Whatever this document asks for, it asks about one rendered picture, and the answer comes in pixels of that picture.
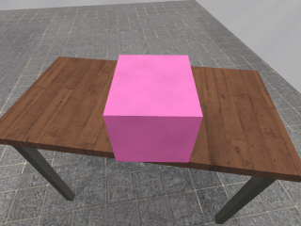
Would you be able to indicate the carton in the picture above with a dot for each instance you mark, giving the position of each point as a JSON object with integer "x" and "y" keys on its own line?
{"x": 152, "y": 112}

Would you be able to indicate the table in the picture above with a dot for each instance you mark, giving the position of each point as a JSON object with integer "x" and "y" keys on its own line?
{"x": 240, "y": 132}

